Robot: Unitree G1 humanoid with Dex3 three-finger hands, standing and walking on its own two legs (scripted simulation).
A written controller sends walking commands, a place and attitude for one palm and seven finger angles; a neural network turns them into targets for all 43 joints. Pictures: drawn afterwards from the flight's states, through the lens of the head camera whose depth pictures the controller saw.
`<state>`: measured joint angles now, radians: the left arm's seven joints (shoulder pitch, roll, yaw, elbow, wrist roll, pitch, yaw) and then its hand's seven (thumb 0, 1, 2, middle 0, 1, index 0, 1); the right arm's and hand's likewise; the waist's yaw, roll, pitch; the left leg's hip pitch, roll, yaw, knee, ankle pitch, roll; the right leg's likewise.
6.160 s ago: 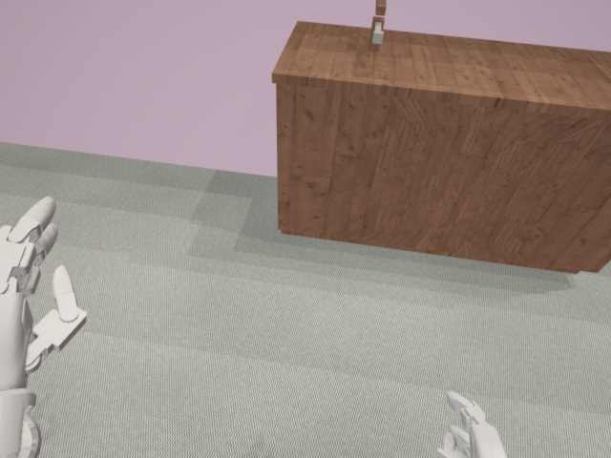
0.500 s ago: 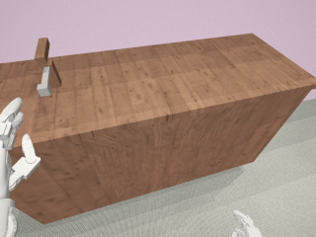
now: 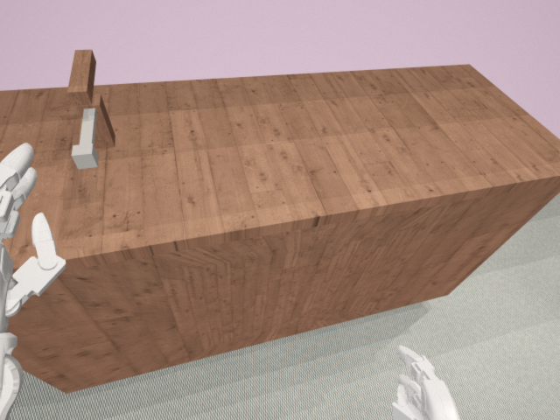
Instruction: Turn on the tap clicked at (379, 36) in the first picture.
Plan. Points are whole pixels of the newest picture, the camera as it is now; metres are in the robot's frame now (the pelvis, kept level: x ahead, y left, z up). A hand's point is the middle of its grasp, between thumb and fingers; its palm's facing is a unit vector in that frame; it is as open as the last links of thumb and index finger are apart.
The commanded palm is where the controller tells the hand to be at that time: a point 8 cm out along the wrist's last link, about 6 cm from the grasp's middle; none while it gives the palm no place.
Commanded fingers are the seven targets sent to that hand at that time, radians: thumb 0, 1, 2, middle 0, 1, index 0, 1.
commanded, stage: shuffle to correct the standing spot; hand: left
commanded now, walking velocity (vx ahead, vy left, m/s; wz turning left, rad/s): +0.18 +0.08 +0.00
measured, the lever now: (85, 156) +0.44 +0.36 +0.09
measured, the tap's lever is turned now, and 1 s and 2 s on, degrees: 0 0 0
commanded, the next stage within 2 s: come to a stop and stand still in 1.16 s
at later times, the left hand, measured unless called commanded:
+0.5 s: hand (82, 225) +0.26 +0.26 +0.16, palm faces +0.41 -0.84 -0.36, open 7.4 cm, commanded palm +0.21 +0.29 +0.17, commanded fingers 0.00 0.90 0.90 -0.20 -0.30 -0.20 -0.30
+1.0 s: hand (76, 228) +0.26 +0.26 +0.17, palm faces +0.43 -0.83 -0.34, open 7.4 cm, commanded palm +0.21 +0.30 +0.17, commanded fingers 0.00 0.90 0.90 -0.20 -0.30 -0.20 -0.30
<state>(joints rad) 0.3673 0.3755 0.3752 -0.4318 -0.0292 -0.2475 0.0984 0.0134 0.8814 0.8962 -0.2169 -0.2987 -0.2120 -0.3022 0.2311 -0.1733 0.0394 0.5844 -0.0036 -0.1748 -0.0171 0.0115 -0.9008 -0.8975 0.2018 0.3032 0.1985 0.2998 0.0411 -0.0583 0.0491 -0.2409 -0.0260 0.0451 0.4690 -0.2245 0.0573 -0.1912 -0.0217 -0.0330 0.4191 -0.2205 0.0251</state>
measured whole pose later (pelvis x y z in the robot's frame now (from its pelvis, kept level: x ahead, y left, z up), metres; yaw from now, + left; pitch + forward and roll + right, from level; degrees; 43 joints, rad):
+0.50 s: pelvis +0.05 +0.01 -0.02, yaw +0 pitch +0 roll -2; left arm 0.40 0.37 0.37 -0.49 -0.05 -0.23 0.11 0.01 0.89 0.90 -0.21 -0.30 -0.21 -0.30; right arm 0.22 -0.20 0.02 0.57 0.01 -0.09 -0.01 0.01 -0.90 -0.90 0.20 0.30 0.20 0.30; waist 0.01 -0.01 0.02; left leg -0.26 -0.04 0.04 0.66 -0.40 0.07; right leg -0.20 -0.04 -0.04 0.60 -0.39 0.03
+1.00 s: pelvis +0.05 +0.01 -0.02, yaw +1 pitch -1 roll -1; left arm 0.41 0.36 0.37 -0.50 -0.04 -0.26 0.13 0.01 0.88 0.90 -0.21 -0.30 -0.21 -0.30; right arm 0.23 -0.22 0.00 0.59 0.01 -0.06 -0.01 0.01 -0.90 -0.90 0.20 0.30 0.20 0.30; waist 0.02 -0.02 0.03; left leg -0.36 -0.01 0.03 0.79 -0.45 0.04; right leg -0.19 -0.05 -0.04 0.63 -0.42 0.03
